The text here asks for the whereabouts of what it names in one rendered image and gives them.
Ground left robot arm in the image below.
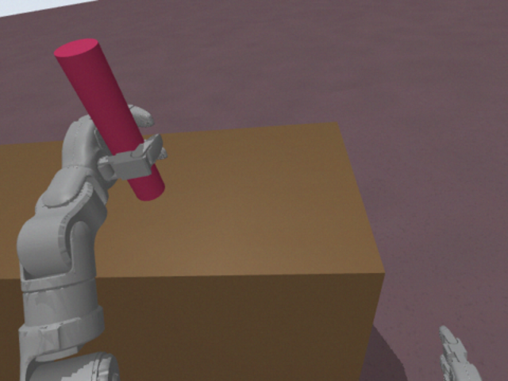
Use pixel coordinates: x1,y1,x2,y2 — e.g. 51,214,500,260
17,166,121,381

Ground can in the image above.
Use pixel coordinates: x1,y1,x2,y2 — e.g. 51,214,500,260
54,38,165,201

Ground left robot hand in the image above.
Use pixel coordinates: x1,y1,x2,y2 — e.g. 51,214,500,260
62,104,167,190

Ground right robot hand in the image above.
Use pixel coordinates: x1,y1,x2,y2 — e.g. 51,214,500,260
439,325,483,381

